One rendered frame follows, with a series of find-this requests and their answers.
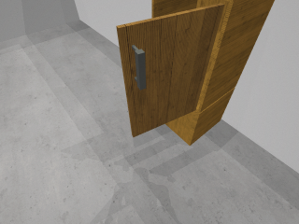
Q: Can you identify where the handle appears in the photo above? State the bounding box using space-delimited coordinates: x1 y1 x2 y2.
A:
132 45 147 90

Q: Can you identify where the cupboard door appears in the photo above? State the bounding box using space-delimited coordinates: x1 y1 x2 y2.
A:
116 3 224 137

